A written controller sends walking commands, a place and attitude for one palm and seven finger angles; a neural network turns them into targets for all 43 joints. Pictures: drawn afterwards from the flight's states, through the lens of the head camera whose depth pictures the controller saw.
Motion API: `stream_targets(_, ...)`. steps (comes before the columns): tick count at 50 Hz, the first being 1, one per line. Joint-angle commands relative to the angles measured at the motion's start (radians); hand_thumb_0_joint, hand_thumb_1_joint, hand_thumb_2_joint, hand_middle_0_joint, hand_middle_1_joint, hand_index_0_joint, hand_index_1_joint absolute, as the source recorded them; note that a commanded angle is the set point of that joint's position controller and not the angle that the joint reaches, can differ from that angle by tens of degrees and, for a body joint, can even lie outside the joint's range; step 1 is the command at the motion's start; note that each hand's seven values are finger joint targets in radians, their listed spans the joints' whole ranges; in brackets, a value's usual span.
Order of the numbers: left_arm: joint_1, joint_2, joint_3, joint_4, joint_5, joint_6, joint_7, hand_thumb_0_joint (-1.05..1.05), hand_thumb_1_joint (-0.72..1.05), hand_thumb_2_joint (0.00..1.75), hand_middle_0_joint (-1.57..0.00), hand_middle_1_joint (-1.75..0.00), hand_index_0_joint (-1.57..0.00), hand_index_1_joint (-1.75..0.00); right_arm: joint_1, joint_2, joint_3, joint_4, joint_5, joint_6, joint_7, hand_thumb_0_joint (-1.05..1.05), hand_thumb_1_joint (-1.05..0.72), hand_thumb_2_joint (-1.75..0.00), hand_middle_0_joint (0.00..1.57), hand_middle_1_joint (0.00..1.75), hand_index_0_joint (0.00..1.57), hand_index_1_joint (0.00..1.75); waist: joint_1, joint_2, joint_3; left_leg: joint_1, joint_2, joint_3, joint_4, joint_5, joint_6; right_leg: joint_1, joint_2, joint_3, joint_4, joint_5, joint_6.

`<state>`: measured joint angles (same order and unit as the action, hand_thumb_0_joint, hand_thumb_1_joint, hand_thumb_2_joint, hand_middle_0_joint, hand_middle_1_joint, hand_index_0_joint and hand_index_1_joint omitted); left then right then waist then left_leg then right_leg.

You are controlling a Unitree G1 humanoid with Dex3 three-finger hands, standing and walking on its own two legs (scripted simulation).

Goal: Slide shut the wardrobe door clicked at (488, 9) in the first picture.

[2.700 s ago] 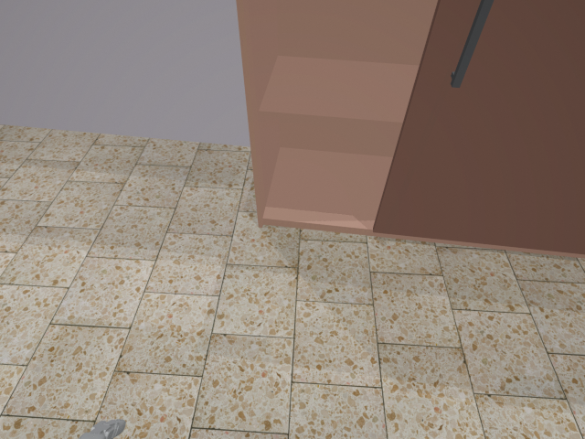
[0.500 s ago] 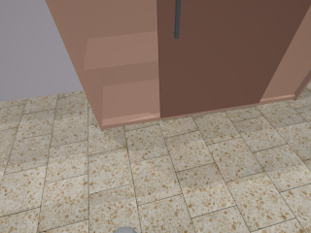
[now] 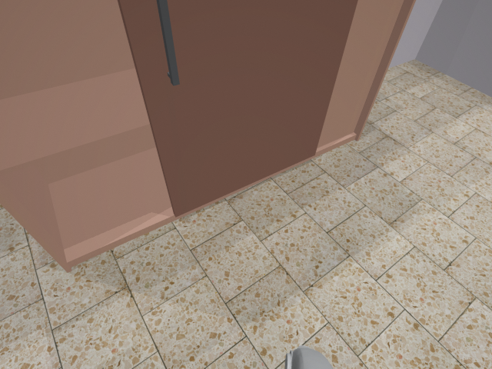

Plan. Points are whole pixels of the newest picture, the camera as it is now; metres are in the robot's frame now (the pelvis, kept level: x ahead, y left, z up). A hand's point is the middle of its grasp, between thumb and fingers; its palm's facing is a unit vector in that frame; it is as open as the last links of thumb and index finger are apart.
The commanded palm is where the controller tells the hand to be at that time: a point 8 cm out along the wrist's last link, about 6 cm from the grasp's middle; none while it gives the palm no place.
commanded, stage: walk to a spot facing it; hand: right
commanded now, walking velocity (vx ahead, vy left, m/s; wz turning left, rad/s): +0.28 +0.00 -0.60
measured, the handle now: (163, 26) +0.90 +0.30 +0.15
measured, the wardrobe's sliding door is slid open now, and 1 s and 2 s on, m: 0.49 0.49 0.49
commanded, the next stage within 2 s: turn to face it in 0.12 s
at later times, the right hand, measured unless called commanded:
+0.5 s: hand out of the picture +0.18 -0.27 -0.19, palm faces +0.19 +0.97 -0.17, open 7.3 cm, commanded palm none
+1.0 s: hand (359, 267) +0.39 -0.24 -0.17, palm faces -0.19 +0.94 -0.27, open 7.3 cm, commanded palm none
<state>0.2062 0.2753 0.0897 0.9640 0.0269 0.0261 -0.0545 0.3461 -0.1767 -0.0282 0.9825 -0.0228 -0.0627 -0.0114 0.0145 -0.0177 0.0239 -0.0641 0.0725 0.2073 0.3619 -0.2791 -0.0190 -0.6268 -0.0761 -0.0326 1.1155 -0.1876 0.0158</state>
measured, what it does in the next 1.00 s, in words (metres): walks ahead: right foot, then left foot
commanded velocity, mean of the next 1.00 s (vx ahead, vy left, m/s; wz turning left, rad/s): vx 0.04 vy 0.00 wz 0.37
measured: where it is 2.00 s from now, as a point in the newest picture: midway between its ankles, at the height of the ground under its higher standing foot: (265, 353)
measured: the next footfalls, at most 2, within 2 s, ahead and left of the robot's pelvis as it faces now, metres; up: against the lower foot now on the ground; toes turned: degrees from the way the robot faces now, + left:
right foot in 0.20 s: +0.21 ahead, -0.14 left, +0.00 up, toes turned -14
left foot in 0.80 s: +0.28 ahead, +0.05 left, +0.00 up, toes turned +13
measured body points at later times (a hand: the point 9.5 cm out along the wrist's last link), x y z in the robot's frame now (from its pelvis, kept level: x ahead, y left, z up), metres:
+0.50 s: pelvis +0.18 -0.08 +0.00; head +0.19 -0.11 +0.44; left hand +0.32 +0.13 -0.13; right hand +0.17 -0.32 -0.17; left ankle +0.24 +0.06 -0.66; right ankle +0.17 -0.13 -0.74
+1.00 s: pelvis +0.26 -0.05 -0.01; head +0.30 -0.04 +0.44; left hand +0.23 +0.21 -0.16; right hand +0.40 -0.29 -0.15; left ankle +0.24 +0.04 -0.74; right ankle +0.27 -0.20 -0.67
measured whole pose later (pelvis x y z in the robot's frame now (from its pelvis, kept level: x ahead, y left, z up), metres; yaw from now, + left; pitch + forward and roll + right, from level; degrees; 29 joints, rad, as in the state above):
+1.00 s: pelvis +0.26 -0.05 -0.01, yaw +13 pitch +0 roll +0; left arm 0.22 0.22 0.05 0.99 0.01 0.05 0.02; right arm 0.19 -0.23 -0.07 0.92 -0.01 0.03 -0.01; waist 0.01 -0.01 0.09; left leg -0.24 -0.03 0.01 0.53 -0.28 0.05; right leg -0.47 -0.11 -0.04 1.08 -0.44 0.08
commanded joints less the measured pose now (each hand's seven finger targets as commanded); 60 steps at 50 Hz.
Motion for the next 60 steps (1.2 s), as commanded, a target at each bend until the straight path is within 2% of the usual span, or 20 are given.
stream_targets(1, -0.179, -0.025, -0.029, -0.123, 0.000, -0.018, -0.022, 0.00, 0.90, 0.90, -0.20, -0.30, -0.20, -0.30, 0.086, -0.155, -0.031, -0.020, -0.007, -0.029, -0.013, 0.00, -0.90, -0.90, 0.20, 0.30, 0.20, 0.30, -0.044, 0.153, 0.113, -0.005, 0.238, -0.057, -0.175, 0.281, 0.080, -0.078, -0.021, -0.040, -0.183, 0.031, 0.000)
stream_targets(5, -0.227, -0.009, -0.038, -0.147, 0.000, -0.034, -0.026, 0.00, 0.90, 0.90, -0.20, -0.30, -0.20, -0.30, 0.115, -0.204, -0.045, -0.007, -0.011, -0.020, -0.012, 0.00, -0.90, -0.90, 0.20, 0.30, 0.20, 0.30, -0.053, 0.159, 0.072, 0.065, 0.268, 0.009, -0.059, 0.561, 0.077, 0.084, 0.029, -0.112, -0.400, -0.033, -0.045)
stream_targets(8, 0.039, 0.074, -0.011, -0.089, 0.010, -0.049, 0.002, 0.00, 0.90, 0.90, -0.20, -0.30, -0.20, -0.30, 0.092, -0.260, -0.058, -0.017, -0.001, -0.013, -0.005, 0.00, -0.90, -0.90, 0.20, 0.30, 0.20, 0.30, 0.079, 0.112, -0.117, -0.007, 0.255, 0.084, 0.392, 0.771, 0.034, 0.512, 0.115, -0.144, -0.571, -0.020, -0.100)
stream_targets(9, 0.178, 0.189, 0.016, -0.064, 0.015, -0.051, 0.018, 0.00, 0.90, 0.90, -0.20, -0.30, -0.20, -0.30, 0.097, -0.236, -0.058, -0.045, 0.009, -0.012, 0.010, 0.00, -0.90, -0.90, 0.20, 0.30, 0.20, 0.30, 0.142, -0.038, -0.256, -0.240, 0.175, 0.072, 0.703, 0.383, -0.008, 0.816, -0.045, 0.068, -0.601, 0.067, -0.160)
stream_targets(10, 0.248, 0.316, 0.042, -0.063, 0.006, -0.054, 0.029, 0.00, 0.90, 0.90, -0.20, -0.30, -0.20, -0.30, 0.062, -0.171, -0.048, -0.103, 0.020, -0.008, 0.022, 0.00, -0.90, -0.90, 0.20, 0.30, 0.20, 0.30, 0.143, -0.212, -0.303, -0.569, 0.029, -0.020, 1.010, -0.313, -0.050, 0.951, -0.339, 0.514, -0.664, 0.348, -0.284)
stream_targets(12, 0.151, 0.265, 0.024, -0.078, -0.021, -0.063, 0.056, 0.00, 0.90, 0.90, -0.20, -0.30, -0.20, -0.30, 0.009, -0.153, -0.042, -0.088, 0.021, 0.009, 0.003, 0.00, -0.90, -0.90, 0.20, 0.30, 0.20, 0.30, 0.098, -0.047, -0.266, -0.631, 0.077, -0.187, 1.085, -0.199, -0.029, 0.796, -0.353, 0.426, -0.746, 0.310, -0.273)
stream_targets(14, 0.020, 0.121, -0.019, -0.086, -0.014, -0.082, 0.066, 0.00, 0.90, 0.90, -0.20, -0.30, -0.20, -0.30, 0.062, -0.115, -0.033, -0.015, 0.001, 0.025, 0.007, 0.00, -0.90, -0.90, 0.20, 0.30, 0.20, 0.30, 0.017, -0.033, -0.097, -0.528, 0.110, -0.196, 0.987, -0.093, -0.028, 0.542, -0.243, 0.211, -0.774, 0.455, -0.195)
stream_targets(17, -0.020, 0.048, -0.046, -0.051, -0.018, -0.098, 0.073, 0.00, 0.90, 0.90, -0.20, -0.30, -0.20, -0.30, 0.156, -0.070, -0.017, 0.050, 0.001, 0.060, -0.003, 0.00, -0.90, -0.90, 0.20, 0.30, 0.20, 0.30, -0.050, -0.048, -0.081, -0.402, 0.083, -0.188, 0.853, -0.050, -0.035, 0.443, -0.189, 0.042, -0.802, 0.619, -0.163)
stream_targets(26, 0.010, 0.022, -0.034, -0.023, -0.011, -0.075, 0.089, 0.00, 0.90, 0.90, -0.20, -0.30, -0.20, -0.30, -0.010, -0.080, -0.055, -0.013, 0.001, 0.111, 0.004, 0.00, -0.90, -0.90, 0.20, 0.30, 0.20, 0.30, -0.041, -0.058, 0.064, -0.486, 0.034, -0.211, 0.726, 0.030, -0.039, 0.434, -0.227, -0.040, -0.839, 0.471, -0.171)
stream_targets(35, 0.111, 0.063, -0.010, 0.014, 0.002, -0.047, 0.096, 0.00, 0.90, 0.90, -0.20, -0.30, -0.20, -0.30, -0.191, -0.070, -0.054, -0.110, -0.003, 0.106, 0.022, 0.00, -0.90, -0.90, 0.20, 0.30, 0.20, 0.30, 0.026, -0.106, 0.034, -0.426, -0.018, -0.108, 0.432, -0.128, 0.003, 0.634, -0.283, -0.092, -0.696, 0.611, -0.162)
stream_targets(37, 0.115, 0.081, -0.006, 0.016, -0.001, -0.044, 0.092, 0.00, 0.90, 0.90, -0.20, -0.30, -0.20, -0.30, -0.174, -0.082, -0.056, -0.116, -0.004, 0.098, 0.023, 0.00, -0.90, -0.90, 0.20, 0.30, 0.20, 0.30, 0.011, -0.117, -0.008, -0.350, -0.049, -0.082, 0.339, -0.112, 0.021, 0.650, -0.277, -0.128, -0.618, 0.705, -0.137)
stream_targets(39, 0.103, 0.098, -0.003, 0.002, -0.015, -0.043, 0.085, 0.00, 0.90, 0.90, -0.20, -0.30, -0.20, -0.30, -0.054, -0.129, -0.067, -0.091, -0.004, 0.077, 0.021, 0.00, -0.90, -0.90, 0.20, 0.30, 0.20, 0.30, -0.061, -0.071, -0.092, -0.121, -0.057, -0.096, 0.131, 0.087, 0.050, 0.575, -0.236, -0.186, -0.387, 0.734, -0.071)
stream_targets(40, 0.093, 0.069, -0.006, -0.030, -0.026, -0.041, 0.076, 0.00, 0.90, 0.90, -0.20, -0.30, -0.20, -0.30, 0.054, -0.221, -0.085, -0.067, -0.010, 0.061, 0.009, 0.00, -0.90, -0.90, 0.20, 0.30, 0.20, 0.30, -0.103, 0.150, -0.173, 0.140, 0.121, -0.340, 0.086, 0.502, 0.133, 0.312, -0.161, -0.237, -0.136, 0.412, -0.006)
stream_targets(41, 0.020, 0.022, -0.019, -0.078, -0.024, -0.039, 0.074, 0.00, 0.90, 0.90, -0.20, -0.30, -0.20, -0.30, 0.109, -0.290, -0.096, -0.046, 0.007, 0.060, -0.002, 0.00, -0.90, -0.90, 0.20, 0.30, 0.20, 0.30, -0.123, 0.258, -0.174, 0.223, 0.340, -0.599, 0.086, 1.025, 0.286, 0.065, 0.002, -0.182, 0.098, -0.421, 0.056)
stream_targets(42, -0.050, 0.021, -0.025, -0.099, -0.024, -0.031, 0.086, 0.00, 0.90, 0.90, -0.20, -0.30, -0.20, -0.30, 0.102, -0.291, -0.102, -0.052, 0.018, 0.064, -0.014, 0.00, -0.90, -0.90, 0.20, 0.30, 0.20, 0.30, -0.137, 0.216, -0.193, 0.181, 0.323, -0.600, 0.072, 0.948, 0.316, 0.035, -0.021, -0.004, 0.135, -0.452, 0.040)
stream_targets(46, -0.004, 0.012, -0.021, -0.062, -0.012, -0.005, 0.078, 0.00, 0.90, 0.90, -0.20, -0.30, -0.20, -0.30, -0.143, -0.217, -0.079, -0.123, 0.009, 0.069, -0.013, 0.00, -0.90, -0.90, 0.20, 0.30, 0.20, 0.30, -0.018, 0.084, -0.057, -0.068, 0.182, -0.418, 0.005, 0.591, 0.223, 0.094, -0.053, 0.017, 0.022, -0.257, 0.067)
stream_targets(55, -0.022, 0.022, -0.019, -0.105, -0.022, -0.014, 0.079, 0.00, 0.90, 0.90, -0.20, -0.30, -0.20, -0.30, -0.168, -0.262, -0.099, -0.141, -0.004, 0.081, 0.005, 0.00, -0.90, -0.90, 0.20, 0.30, 0.20, 0.30, -0.023, 0.192, -0.053, -0.149, 0.105, -0.490, 0.049, 0.489, 0.200, 0.242, 0.025, -0.022, -0.339, -0.215, 0.074)
stream_targets(58, 0.074, 0.035, -0.016, -0.089, -0.024, -0.027, 0.087, 0.00, 0.90, 0.90, -0.20, -0.30, -0.20, -0.30, -0.219, -0.258, -0.100, -0.160, 0.006, 0.092, 0.004, 0.00, -0.90, -0.90, 0.20, 0.30, 0.20, 0.30, 0.027, 0.182, -0.082, -0.190, 0.065, -0.494, 0.144, 0.447, 0.137, 0.411, 0.043, -0.042, -0.606, -0.060, 0.063)
stream_targets(59, 0.106, 0.072, -0.013, -0.082, -0.021, -0.038, 0.090, 0.00, 0.90, 0.90, -0.20, -0.30, -0.20, -0.30, -0.211, -0.215, -0.091, -0.169, 0.013, 0.096, 0.004, 0.00, -0.90, -0.90, 0.20, 0.30, 0.20, 0.30, 0.037, 0.086, -0.103, -0.266, 0.004, -0.457, 0.232, 0.335, 0.093, 0.538, -0.021, 0.012, -0.741, 0.032, 0.042)
stream_targets(60, 0.115, 0.163, 0.003, -0.093, -0.010, -0.042, 0.088, 0.00, 0.90, 0.90, -0.20, -0.30, -0.20, -0.30, -0.169, -0.150, -0.081, -0.185, 0.020, 0.102, 0.011, 0.00, -0.90, -0.90, 0.20, 0.30, 0.20, 0.30, 0.025, -0.211, -0.108, -0.433, -0.125, -0.330, 0.418, -0.073, 0.024, 0.619, -0.257, 0.265, -0.801, 0.178, -0.044)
